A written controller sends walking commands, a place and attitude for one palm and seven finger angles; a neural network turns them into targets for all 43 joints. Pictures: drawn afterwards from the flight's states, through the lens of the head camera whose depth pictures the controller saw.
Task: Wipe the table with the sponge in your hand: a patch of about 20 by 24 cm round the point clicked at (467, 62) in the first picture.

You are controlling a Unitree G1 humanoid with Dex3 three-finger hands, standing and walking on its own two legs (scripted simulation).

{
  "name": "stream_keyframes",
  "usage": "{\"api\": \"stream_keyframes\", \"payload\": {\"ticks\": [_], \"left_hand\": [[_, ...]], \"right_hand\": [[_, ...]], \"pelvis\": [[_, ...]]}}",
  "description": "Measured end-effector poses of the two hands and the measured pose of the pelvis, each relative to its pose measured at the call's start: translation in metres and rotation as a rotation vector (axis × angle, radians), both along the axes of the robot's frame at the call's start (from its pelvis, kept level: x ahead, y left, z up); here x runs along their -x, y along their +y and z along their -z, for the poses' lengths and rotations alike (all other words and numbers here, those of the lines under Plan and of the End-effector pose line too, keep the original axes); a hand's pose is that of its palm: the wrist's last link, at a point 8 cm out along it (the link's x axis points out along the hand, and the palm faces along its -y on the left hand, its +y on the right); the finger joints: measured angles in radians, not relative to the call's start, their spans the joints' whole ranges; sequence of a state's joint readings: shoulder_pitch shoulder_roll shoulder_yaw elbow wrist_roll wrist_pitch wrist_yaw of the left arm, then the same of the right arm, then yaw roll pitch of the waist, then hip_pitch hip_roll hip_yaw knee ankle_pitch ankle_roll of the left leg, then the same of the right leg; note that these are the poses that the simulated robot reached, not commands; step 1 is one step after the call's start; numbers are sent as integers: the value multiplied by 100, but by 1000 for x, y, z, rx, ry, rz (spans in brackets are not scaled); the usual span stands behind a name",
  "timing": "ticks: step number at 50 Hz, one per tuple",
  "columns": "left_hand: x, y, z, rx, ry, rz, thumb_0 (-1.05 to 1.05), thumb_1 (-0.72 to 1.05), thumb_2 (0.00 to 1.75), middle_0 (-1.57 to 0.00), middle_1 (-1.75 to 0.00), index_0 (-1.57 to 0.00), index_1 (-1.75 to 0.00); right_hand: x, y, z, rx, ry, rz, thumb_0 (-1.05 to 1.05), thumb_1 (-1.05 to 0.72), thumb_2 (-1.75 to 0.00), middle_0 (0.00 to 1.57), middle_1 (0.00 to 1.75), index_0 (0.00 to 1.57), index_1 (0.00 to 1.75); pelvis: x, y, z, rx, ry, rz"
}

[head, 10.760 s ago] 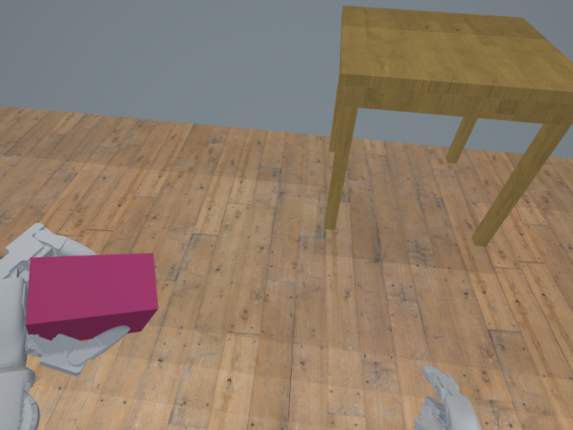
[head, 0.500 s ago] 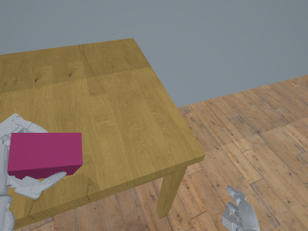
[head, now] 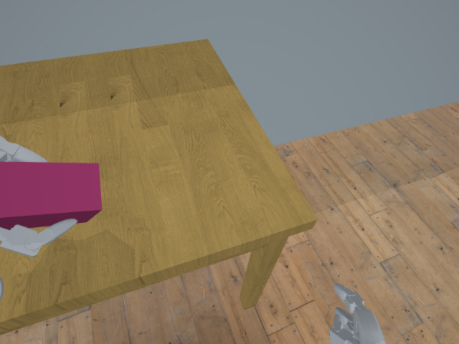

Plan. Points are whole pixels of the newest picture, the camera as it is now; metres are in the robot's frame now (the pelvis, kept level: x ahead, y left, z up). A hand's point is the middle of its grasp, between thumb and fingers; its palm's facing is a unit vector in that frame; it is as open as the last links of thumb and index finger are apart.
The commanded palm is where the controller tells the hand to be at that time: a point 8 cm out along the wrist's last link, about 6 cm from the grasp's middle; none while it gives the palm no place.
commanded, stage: look again from close up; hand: left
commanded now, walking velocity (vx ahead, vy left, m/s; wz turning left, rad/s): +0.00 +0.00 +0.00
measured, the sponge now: (61, 196) +0.26 +0.26 +0.16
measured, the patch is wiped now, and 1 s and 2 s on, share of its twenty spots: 0.00 0.00 0.00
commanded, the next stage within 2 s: come to a stop and stand still in 0.12 s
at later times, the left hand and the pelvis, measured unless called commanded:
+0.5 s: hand (52, 197) +0.26 +0.27 +0.16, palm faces +0.37 -0.86 -0.36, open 10.3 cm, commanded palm +0.19 +0.30 +0.17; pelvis +0.03 +0.02 +0.00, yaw +0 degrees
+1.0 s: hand (25, 233) +0.21 +0.28 +0.15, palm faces +0.43 -0.82 -0.37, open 10.3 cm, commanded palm +0.15 +0.30 +0.17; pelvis -0.01 +0.02 +0.00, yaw +1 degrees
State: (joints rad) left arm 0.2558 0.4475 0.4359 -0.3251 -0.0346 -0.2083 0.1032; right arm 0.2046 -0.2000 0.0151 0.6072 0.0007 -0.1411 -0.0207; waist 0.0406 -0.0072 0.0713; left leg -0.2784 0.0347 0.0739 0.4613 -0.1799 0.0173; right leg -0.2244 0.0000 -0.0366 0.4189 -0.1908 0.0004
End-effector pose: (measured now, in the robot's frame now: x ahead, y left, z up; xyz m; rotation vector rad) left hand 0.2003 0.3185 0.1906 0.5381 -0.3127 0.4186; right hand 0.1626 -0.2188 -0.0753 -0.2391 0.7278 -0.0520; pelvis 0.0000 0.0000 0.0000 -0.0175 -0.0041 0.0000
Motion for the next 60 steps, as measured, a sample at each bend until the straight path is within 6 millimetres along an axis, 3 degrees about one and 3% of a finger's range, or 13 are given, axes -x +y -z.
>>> {"api": "stream_keyframes", "payload": {"ticks": [5, 9, 15, 20, 25, 28, 30, 33, 36, 41, 47, 52, 60], "left_hand": [[2, -24, 23, 60, 76, 114, -1, -52, 101, -69, -136, -72, -135], [-1, -21, 35, 71, 110, 134, -1, -52, 101, -69, -136, -72, -135], [-11, -1, 24, 66, 24, 66, -1, -52, 101, -69, -136, -72, -135], [-16, -5, 14, 77, -34, 84, -1, -52, 101, -69, -136, -72, -135], [-16, -9, 21, 91, 12, 108, -1, -52, 101, -69, -136, -72, -135], [-12, -7, 27, 99, 54, 97, -1, -52, 101, -69, -136, -72, -135], [-15, 6, 14, -46, 30, 94, -1, -52, 101, -69, -136, -72, -135], [-17, 27, 3, -44, -32, 31, -1, -52, 101, -69, -136, -72, -135], [-7, 15, 3, 0, -36, 37, -1, -52, 101, -69, -136, -72, -135], [19, -18, 19, 49, 46, 133, -1, -52, 101, -69, -136, -72, -135], [35, -6, 31, 68, 72, 59, -1, -52, 101, -69, -136, -72, -135], [36, -1, 25, 93, 7, 11, -2, -52, 101, -69, -136, -72, -135], [27, -10, 23, 87, 8, 59, -1, -52, 102, -69, -136, -72, -135]], "right_hand": [[-3, 4, -4, 4, -23, 31, 1, -90, -90, 20, 30, 20, 30], [-10, 10, -6, 27, -8, 27, 1, -90, -90, 20, 30, 20, 30], [-34, 21, -12, 37, -23, -10, 1, -90, -90, 20, 30, 20, 30], [-55, 29, -22, 30, -80, -29, 1, -90, -90, 20, 30, 20, 30], [-65, 33, -28, 21, -115, -26, 1, -90, -90, 20, 30, 20, 30], [-62, 34, -28, 20, -114, -20, 1, -90, -90, 20, 30, 20, 30], [-57, 35, -24, 48, -98, -66, 1, -90, -90, 20, 30, 20, 30], [-44, 36, -17, 21, -70, -84, 1, -90, -90, 20, 30, 20, 30], [-29, 34, -12, -21, -85, -59, 1, -90, -90, 20, 30, 20, 30], [0, 27, -3, -38, -59, 5, 1, -90, -90, 20, 30, 20, 30], [23, 16, 1, 8, -2, 25, 1, -90, -90, 20, 30, 20, 30], [24, 9, -4, 36, -9, 12, 1, -90, -90, 20, 30, 20, 30], [0, 11, -14, 33, -63, 5, 1, -90, -90, 20, 30, 20, 30]], "pelvis": [[-11, 12, 0, -6, 6, 7], [-19, 15, 1, -8, 8, -6], [-29, 17, 1, 0, 3, -15], [-33, 20, 1, 6, 4, -5], [-30, 22, 1, 9, 5, 1], [-27, 22, 0, 10, 4, 0], [-22, 20, 1, 12, 15, -9], [-12, 20, 2, 4, 11, -1], [-7, 24, 4, -6, -1, 6], [0, 24, 5, -2, -19, 0], [7, 18, 4, 6, -29, -15], [8, 16, 2, 9, -33, -26], [-1, 17, 0, 10, -22, -26]]}}
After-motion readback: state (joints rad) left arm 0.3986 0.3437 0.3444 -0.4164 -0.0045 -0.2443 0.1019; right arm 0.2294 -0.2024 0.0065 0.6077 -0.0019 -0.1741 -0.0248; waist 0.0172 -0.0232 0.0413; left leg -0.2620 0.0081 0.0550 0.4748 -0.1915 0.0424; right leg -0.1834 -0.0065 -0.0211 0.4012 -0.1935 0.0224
